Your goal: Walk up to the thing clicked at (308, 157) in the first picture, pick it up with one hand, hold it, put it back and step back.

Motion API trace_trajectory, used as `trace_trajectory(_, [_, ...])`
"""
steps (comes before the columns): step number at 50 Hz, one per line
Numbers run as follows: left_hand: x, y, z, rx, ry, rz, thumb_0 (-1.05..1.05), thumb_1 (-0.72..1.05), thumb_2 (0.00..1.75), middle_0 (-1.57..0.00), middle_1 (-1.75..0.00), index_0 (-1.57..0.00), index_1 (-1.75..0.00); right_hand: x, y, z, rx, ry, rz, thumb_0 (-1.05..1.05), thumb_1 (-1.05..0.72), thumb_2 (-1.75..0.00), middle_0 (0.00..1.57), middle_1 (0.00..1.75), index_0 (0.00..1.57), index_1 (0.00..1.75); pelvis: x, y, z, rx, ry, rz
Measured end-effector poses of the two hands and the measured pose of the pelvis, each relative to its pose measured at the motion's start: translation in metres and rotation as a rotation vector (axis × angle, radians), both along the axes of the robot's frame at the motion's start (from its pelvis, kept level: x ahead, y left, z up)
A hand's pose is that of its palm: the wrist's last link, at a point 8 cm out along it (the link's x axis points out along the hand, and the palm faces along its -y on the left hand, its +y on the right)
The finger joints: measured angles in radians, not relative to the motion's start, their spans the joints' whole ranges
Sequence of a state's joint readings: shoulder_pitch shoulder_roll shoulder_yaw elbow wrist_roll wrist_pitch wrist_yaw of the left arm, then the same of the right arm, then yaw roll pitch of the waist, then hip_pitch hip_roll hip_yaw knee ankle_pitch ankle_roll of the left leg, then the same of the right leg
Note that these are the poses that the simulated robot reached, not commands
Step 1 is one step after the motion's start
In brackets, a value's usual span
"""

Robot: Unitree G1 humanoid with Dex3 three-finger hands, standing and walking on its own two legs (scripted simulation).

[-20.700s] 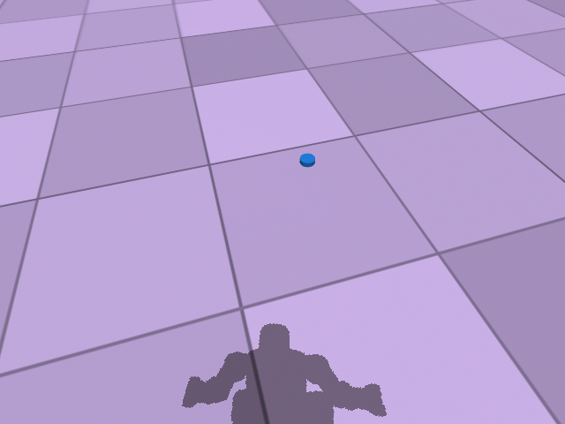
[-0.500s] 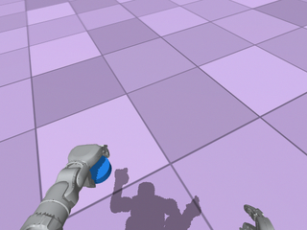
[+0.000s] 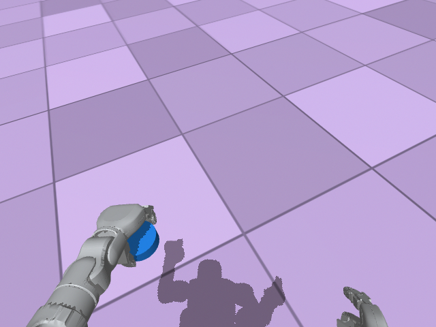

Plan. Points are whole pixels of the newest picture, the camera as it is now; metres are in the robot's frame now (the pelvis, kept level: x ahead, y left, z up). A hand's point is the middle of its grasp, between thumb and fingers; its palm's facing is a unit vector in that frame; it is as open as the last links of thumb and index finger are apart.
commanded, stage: hold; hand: left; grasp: from above
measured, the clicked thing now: (139, 240) +0.30 +0.22 -0.06
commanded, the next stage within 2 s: crouch in 0.26 s
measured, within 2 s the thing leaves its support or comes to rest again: neither
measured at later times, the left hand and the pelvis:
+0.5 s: hand (131, 239) +0.29 +0.22 -0.03, palm faces -0.43 -0.06 -0.90, open 10.6 cm; pelvis +0.00 +0.00 +0.00, yaw +0 degrees
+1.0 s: hand (155, 262) +0.31 +0.23 -0.23, palm faces -0.42 +0.02 -0.91, open 10.5 cm; pelvis -0.04 +0.01 -0.12, yaw +1 degrees
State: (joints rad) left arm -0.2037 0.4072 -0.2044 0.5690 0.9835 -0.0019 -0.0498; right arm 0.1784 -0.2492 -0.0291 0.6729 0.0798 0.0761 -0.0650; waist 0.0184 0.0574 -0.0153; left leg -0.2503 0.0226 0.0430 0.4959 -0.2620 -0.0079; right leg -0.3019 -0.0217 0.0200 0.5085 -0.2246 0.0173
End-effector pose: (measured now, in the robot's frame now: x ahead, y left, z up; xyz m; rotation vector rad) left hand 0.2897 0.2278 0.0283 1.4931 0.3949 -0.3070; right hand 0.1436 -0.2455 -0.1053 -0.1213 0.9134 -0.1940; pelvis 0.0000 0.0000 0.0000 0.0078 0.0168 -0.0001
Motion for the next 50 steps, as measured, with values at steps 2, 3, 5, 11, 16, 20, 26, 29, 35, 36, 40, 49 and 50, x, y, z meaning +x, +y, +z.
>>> trace_trajectory(2, [0.000,0.000,0.000,-0.003,-0.004,0.000,-0.01,-0.05,0.55,-0.74,-0.61,-0.61,-0.59,0.000,0.000,0.000,0.000,0.002,-0.002,0.01,-0.92,-0.91,0.20,0.30,0.20,0.30,0.001,0.000,0.000,0.000,0.000,0.000])
trace_trajectory(3, [0.000,-0.001,0.000,-0.002,-0.005,-0.001,-0.01,-0.05,0.55,-0.74,-0.61,-0.61,-0.59,0.000,0.000,0.000,0.000,0.003,-0.004,0.01,-0.92,-0.91,0.20,0.30,0.20,0.30,0.001,0.001,0.000,0.000,0.000,-0.001])
trace_trajectory(5, [0.001,-0.001,0.001,0.001,-0.007,-0.004,-0.01,-0.05,0.55,-0.74,-0.60,-0.62,-0.58,0.000,0.000,0.000,-0.001,0.004,-0.005,0.01,-0.92,-0.91,0.20,0.30,0.20,0.30,0.001,0.001,0.000,0.000,-0.001,-0.001])
trace_trajectory(11, [0.004,-0.001,0.000,0.006,-0.004,-0.001,-0.01,-0.05,0.53,-0.75,-0.59,-0.62,-0.57,-0.002,0.000,0.001,-0.002,0.008,-0.007,0.01,-0.92,-0.91,0.20,0.30,0.20,0.30,0.002,0.002,0.001,-0.001,-0.001,-0.002])
trace_trajectory(16, [0.005,-0.003,-0.001,-0.001,-0.003,-0.002,0.00,-0.04,0.52,-0.75,-0.59,-0.63,-0.57,-0.003,0.000,0.001,-0.001,0.010,-0.012,0.01,-0.92,-0.91,0.20,0.30,0.20,0.30,0.002,0.002,0.001,-0.001,-0.001,-0.004])
trace_trajectory(20, [0.005,-0.003,-0.002,0.001,0.002,-0.005,0.00,-0.04,0.52,-0.76,-0.58,-0.63,-0.56,-0.004,-0.001,0.001,-0.002,0.015,-0.013,0.01,-0.92,-0.91,0.20,0.30,0.20,0.30,0.003,0.002,0.001,-0.001,-0.001,-0.005])
trace_trajectory(26, [0.004,-0.001,-0.007,0.006,0.001,0.004,0.00,-0.05,0.53,-0.76,-0.58,-0.63,-0.56,-0.006,-0.002,0.000,-0.003,0.022,-0.013,0.01,-0.91,-0.91,0.20,0.30,0.20,0.30,0.003,0.001,0.001,-0.001,0.004,-0.001])
trace_trajectory(29, [0.002,-0.001,-0.017,0.005,0.006,0.006,-0.01,-0.05,0.53,-0.76,-0.58,-0.64,-0.56,-0.007,-0.003,-0.001,-0.008,0.032,-0.010,0.01,-0.91,-0.91,0.20,0.30,0.20,0.30,0.002,0.001,0.000,0.000,0.014,0.004])
trace_trajectory(35, [-0.001,0.000,-0.055,0.025,0.022,0.000,-0.02,-0.06,0.53,-0.78,-0.56,-0.65,-0.55,-0.018,-0.009,-0.011,-0.036,0.084,0.006,0.01,-0.91,-0.91,0.20,0.30,0.20,0.30,-0.005,0.000,-0.010,-0.002,0.071,0.016])
trace_trajectory(36, [-0.001,0.000,-0.063,0.031,0.022,-0.004,-0.02,-0.06,0.53,-0.78,-0.56,-0.65,-0.55,-0.021,-0.011,-0.015,-0.042,0.095,0.007,0.01,-0.91,-0.91,0.20,0.30,0.20,0.30,-0.006,0.000,-0.014,-0.003,0.088,0.017])
trace_trajectory(40, [0.006,0.000,-0.096,0.058,0.006,-0.014,-0.02,-0.06,0.51,-0.79,-0.54,-0.66,-0.54,-0.038,-0.019,-0.035,-0.073,0.143,0.006,0.00,-0.91,-0.91,0.21,0.30,0.20,0.30,-0.013,0.000,-0.035,-0.010,0.166,0.022])
trace_trajectory(49, [0.026,-0.004,-0.189,0.079,-0.015,-0.029,-0.02,-0.04,0.48,-0.80,-0.52,-0.67,-0.52,-0.095,-0.033,-0.109,-0.134,0.264,-0.037,0.00,-0.91,-0.91,0.20,0.30,0.20,0.30,-0.034,0.005,-0.107,-0.028,0.354,0.025])
trace_trajectory(50, [0.028,-0.005,-0.199,0.079,-0.017,-0.029,-0.02,-0.04,0.48,-0.80,-0.52,-0.67,-0.52,-0.101,-0.034,-0.119,-0.137,0.277,-0.043,0.00,-0.91,-0.91,0.20,0.30,0.20,0.30,-0.037,0.006,-0.117,-0.030,0.374,0.025])
